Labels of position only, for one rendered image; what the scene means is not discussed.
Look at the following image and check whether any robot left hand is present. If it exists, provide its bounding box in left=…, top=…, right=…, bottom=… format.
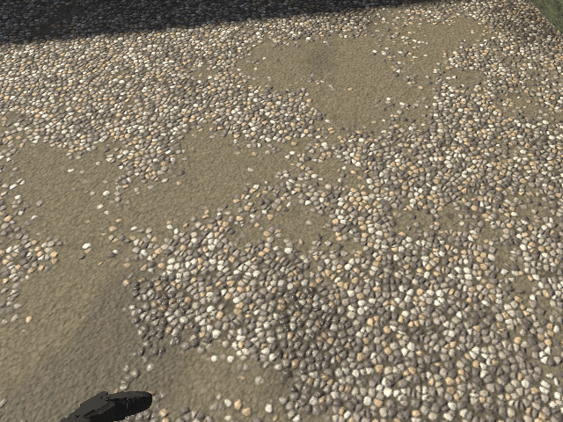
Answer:
left=59, top=391, right=152, bottom=422

